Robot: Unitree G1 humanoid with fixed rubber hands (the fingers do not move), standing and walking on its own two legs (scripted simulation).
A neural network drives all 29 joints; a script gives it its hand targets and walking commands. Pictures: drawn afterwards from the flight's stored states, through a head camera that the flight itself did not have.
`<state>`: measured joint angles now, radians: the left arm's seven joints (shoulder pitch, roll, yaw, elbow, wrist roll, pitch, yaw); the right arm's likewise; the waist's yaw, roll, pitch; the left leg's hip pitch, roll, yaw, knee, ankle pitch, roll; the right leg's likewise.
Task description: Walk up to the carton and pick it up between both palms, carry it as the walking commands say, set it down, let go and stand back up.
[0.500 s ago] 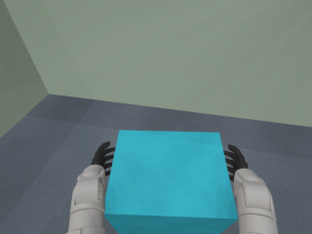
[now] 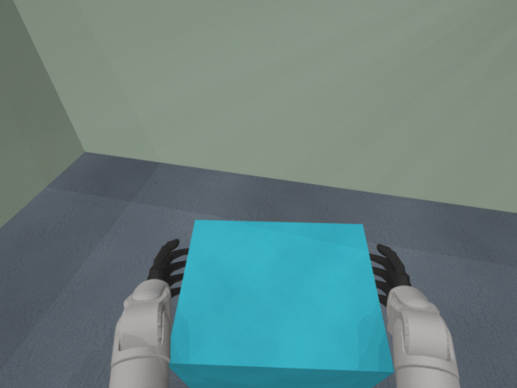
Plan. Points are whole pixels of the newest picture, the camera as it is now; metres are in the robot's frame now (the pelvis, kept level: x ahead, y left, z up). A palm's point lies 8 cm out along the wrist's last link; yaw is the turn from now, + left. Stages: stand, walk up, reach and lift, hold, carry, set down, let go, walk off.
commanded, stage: reach and lift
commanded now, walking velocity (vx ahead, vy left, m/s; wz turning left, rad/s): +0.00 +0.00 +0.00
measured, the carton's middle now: (275, 313) +0.27 +0.01 -0.04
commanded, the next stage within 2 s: hold in 0.16 s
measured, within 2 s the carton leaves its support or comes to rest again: neither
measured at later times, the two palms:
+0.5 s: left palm (160, 292) +0.26 +0.19 +0.04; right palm (400, 300) +0.26 -0.18 +0.04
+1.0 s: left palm (179, 270) +0.29 +0.16 +0.06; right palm (435, 372) +0.16 -0.18 +0.06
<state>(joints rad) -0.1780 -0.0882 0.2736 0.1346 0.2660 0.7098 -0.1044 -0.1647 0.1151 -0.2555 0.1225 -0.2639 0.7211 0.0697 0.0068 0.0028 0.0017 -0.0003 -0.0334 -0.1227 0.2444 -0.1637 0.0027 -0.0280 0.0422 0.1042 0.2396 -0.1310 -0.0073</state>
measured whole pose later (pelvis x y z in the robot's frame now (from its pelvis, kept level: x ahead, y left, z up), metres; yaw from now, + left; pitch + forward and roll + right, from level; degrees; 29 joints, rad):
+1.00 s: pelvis -0.01 +0.07 -0.03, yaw -22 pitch +5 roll +0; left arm 0.00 -0.06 0.19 -0.48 0.04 1.05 -0.02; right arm 0.03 0.12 -0.17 -0.50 -0.07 1.04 0.00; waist 0.03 0.00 -0.10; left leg -0.32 0.07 0.30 0.62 -0.39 0.07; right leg -0.59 -0.06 -0.13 1.01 -0.41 0.04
